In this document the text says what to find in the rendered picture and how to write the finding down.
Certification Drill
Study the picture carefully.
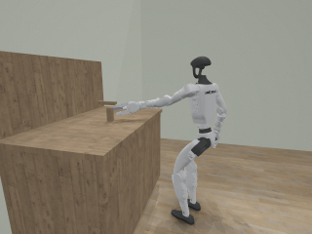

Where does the robot right shin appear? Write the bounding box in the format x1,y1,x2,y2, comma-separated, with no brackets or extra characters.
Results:
184,168,198,204

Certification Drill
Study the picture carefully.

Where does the tap lever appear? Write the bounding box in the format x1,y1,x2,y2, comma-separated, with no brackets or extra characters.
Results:
112,106,124,110

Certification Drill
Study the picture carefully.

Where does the robot left hand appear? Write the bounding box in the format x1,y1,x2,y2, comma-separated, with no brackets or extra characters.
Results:
115,101,139,116

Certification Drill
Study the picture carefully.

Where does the robot right hand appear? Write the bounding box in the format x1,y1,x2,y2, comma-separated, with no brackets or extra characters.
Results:
213,133,220,149

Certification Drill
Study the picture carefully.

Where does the robot left thigh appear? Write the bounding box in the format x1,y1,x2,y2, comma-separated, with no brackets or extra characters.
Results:
173,138,208,182

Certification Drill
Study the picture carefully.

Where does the counter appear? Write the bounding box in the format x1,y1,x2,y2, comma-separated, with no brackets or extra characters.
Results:
0,51,163,234

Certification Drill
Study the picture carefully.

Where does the left robot upper arm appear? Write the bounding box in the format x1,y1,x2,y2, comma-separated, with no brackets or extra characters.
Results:
163,84,200,106

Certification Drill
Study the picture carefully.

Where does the left robot forearm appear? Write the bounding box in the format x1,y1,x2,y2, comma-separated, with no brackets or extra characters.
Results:
138,97,170,110

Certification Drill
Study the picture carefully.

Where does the right robot forearm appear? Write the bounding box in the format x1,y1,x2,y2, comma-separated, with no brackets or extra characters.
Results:
214,111,227,134

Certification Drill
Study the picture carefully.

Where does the right robot upper arm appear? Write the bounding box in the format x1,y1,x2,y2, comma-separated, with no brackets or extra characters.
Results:
213,83,227,115

